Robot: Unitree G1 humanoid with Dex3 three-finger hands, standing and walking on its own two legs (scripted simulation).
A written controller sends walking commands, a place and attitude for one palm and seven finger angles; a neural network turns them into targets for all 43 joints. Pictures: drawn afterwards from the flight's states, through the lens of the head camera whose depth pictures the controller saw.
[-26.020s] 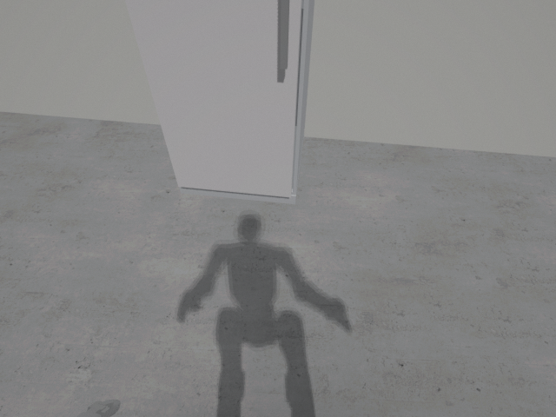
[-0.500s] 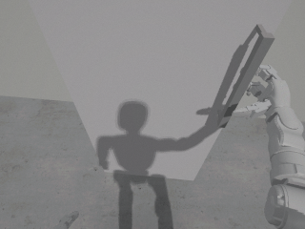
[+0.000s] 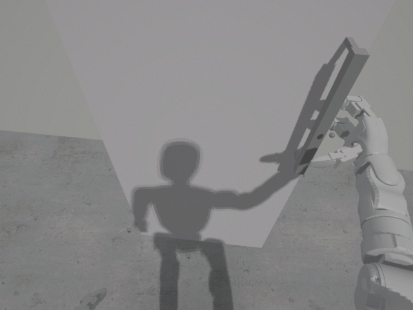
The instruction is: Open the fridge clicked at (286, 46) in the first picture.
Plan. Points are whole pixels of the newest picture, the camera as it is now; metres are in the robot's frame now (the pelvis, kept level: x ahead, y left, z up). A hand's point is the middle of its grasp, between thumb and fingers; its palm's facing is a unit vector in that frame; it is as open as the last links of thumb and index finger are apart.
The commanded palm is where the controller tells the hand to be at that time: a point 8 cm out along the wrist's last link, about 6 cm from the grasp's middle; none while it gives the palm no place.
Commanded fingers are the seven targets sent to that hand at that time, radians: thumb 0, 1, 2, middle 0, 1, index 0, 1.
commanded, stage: slide the fingers in behind the handle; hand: right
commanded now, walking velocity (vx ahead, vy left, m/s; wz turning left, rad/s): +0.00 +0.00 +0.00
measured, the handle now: (319, 117) +0.48 -0.18 +0.14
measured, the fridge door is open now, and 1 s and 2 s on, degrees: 0 0 0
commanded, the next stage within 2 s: grip the handle and tug to test in 1.40 s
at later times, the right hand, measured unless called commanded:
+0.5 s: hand (319, 135) +0.42 -0.16 +0.15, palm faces -0.01 +1.00 +0.00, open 14.0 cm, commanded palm +0.39 -0.21 +0.15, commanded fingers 0.00 0.50 -0.30 0.30 1.20 0.30 1.20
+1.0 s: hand (315, 133) +0.42 -0.15 +0.15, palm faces +0.02 +1.00 -0.01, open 14.1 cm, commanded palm +0.39 -0.20 +0.15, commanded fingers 0.00 0.50 -0.30 0.30 1.20 0.30 1.20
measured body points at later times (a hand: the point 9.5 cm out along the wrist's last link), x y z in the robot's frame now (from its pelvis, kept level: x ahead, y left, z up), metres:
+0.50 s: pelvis +0.00 +0.00 +0.00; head +0.02 +0.01 +0.45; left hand +0.13 +0.25 -0.10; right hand +0.41 -0.22 +0.15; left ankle +0.03 +0.12 -0.73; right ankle -0.02 -0.11 -0.73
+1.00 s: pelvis -0.01 +0.01 +0.00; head +0.01 +0.02 +0.45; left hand +0.12 +0.26 -0.10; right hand +0.41 -0.21 +0.16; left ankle +0.03 +0.12 -0.73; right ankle -0.02 -0.11 -0.73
